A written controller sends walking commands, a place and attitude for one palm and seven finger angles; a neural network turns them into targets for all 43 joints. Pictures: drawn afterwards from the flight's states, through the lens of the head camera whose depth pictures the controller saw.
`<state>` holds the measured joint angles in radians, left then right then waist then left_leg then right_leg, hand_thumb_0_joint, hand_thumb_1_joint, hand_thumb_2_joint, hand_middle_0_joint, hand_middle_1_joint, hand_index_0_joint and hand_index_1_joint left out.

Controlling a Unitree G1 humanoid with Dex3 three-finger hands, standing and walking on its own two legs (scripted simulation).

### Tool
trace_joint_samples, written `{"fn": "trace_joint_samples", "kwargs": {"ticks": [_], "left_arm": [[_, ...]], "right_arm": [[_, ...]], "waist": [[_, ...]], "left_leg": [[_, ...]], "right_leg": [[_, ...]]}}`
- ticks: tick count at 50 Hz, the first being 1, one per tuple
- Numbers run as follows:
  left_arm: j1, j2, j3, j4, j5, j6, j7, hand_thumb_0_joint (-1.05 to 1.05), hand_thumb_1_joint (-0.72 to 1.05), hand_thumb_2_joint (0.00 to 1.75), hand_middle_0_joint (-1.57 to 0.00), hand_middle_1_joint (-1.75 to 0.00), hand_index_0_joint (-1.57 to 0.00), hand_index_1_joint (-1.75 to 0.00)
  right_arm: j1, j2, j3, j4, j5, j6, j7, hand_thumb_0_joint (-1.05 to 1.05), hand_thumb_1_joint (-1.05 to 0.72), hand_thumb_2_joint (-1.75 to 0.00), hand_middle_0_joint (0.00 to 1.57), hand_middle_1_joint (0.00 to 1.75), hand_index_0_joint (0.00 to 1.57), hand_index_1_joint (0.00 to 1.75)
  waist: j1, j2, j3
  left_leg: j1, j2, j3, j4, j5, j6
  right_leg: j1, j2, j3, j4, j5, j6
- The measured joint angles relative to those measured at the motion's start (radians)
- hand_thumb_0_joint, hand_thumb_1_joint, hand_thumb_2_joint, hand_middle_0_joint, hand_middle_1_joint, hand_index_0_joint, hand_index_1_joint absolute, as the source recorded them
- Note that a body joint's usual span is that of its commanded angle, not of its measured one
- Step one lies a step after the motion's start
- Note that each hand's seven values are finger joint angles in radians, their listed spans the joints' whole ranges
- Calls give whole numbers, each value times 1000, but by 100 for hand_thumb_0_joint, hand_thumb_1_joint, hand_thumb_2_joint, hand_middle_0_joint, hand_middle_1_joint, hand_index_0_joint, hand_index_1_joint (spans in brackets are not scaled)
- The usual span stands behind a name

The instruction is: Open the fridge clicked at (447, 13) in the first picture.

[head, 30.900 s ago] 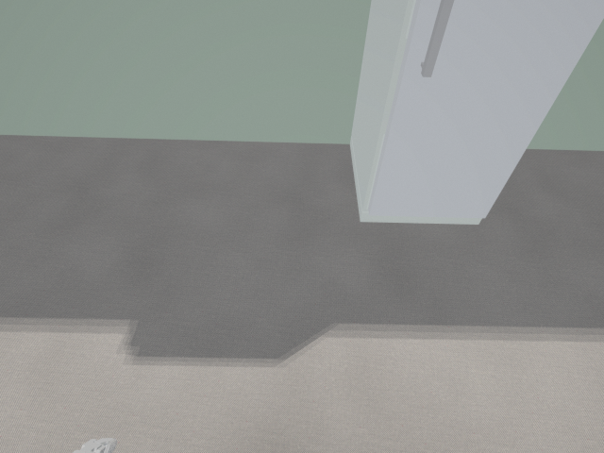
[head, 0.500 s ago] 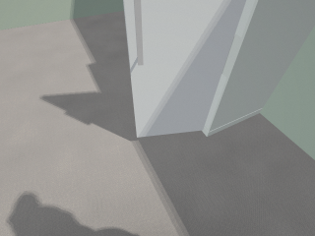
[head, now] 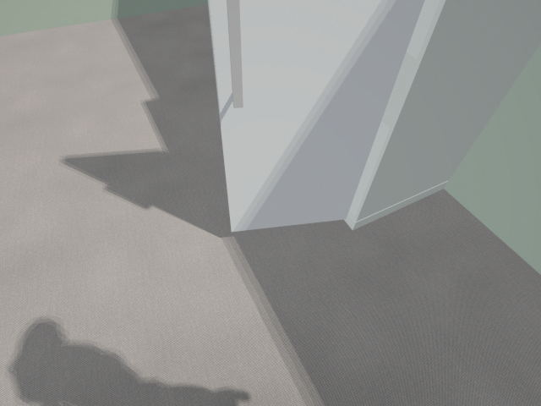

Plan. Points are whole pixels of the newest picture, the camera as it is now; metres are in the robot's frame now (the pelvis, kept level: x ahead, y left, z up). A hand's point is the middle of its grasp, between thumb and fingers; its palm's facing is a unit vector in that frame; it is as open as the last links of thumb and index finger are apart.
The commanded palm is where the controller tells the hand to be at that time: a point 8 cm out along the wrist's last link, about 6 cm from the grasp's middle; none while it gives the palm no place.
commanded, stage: look to check the result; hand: left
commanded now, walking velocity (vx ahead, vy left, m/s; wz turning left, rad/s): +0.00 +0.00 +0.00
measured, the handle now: (233, 29) +0.83 +0.13 +0.15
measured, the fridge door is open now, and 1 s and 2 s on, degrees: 71 71 71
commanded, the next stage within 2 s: stand and wait in 0.32 s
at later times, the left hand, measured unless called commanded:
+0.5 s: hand out of the picture +0.11 +0.24 -0.16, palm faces -0.05 -0.94 -0.34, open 7.4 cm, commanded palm none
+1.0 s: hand out of the picture +0.09 +0.23 -0.16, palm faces -0.05 -0.94 -0.33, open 7.4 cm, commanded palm none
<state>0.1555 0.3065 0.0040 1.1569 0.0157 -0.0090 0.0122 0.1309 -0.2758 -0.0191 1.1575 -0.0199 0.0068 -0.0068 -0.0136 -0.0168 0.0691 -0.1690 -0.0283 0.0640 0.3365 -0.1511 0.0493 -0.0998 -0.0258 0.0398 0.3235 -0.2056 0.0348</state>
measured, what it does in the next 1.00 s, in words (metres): stands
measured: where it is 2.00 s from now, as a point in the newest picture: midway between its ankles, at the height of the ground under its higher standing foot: outside the picture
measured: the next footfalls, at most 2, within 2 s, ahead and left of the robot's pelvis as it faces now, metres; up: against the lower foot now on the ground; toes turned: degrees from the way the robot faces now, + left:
none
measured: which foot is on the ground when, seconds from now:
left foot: down 0.00-1.00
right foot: down 0.00-1.00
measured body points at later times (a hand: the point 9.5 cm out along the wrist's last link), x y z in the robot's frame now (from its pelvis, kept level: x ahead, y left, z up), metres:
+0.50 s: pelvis +0.02 -0.01 +0.00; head +0.04 +0.00 +0.45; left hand +0.11 +0.29 -0.13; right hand +0.11 -0.31 -0.12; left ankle +0.02 +0.08 -0.75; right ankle -0.02 -0.15 -0.75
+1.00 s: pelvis +0.02 -0.02 +0.00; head +0.04 -0.02 +0.45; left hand +0.10 +0.27 -0.14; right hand +0.09 -0.32 -0.13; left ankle +0.02 +0.08 -0.75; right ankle -0.02 -0.15 -0.75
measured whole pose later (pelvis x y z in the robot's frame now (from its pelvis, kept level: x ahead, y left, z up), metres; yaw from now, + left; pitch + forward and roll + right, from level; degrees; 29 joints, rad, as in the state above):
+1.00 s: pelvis +0.02 -0.02 +0.00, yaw +0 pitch -1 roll +0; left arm 0.12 0.34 0.00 1.14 0.01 -0.02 0.01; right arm 0.10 -0.32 -0.01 1.15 -0.02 0.00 0.00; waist -0.02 -0.01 0.06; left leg -0.10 0.00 0.06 0.28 -0.15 0.02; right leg -0.03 0.00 0.03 0.25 -0.20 0.01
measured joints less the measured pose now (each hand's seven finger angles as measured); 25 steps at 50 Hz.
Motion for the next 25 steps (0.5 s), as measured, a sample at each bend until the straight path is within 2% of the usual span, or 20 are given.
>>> {"fn": "trace_joint_samples", "kwargs": {"ticks": [12, 25], "left_arm": [[-52, 54, -4, -11, 0, -8, -3, 1, 90, 90, -20, -30, -20, -30], [-69, 51, -11, -24, -1, -12, -5, 1, 90, 90, -20, -30, -20, -30]], "right_arm": [[-65, -59, 3, -17, 1, -5, 8, 1, -91, -90, 20, 30, 20, 30], [-78, -62, 14, -31, 0, -8, 10, 1, -91, -90, 20, 30, 20, 30]], "waist": [[1, -2, -13], [-1, -5, -24]], "left_leg": [[25, 0, -4, -32, 5, -5], [51, 5, -5, -51, -2, -15]], "right_leg": [[26, 0, -4, -34, 4, -3], [53, 6, -5, -53, -1, -12]]}}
